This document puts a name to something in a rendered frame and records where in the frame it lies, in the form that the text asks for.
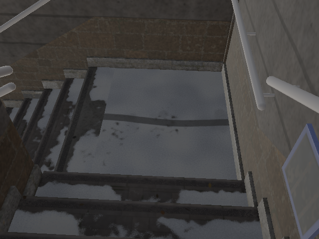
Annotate stairs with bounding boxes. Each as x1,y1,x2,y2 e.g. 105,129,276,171
0,170,263,239
5,78,84,173

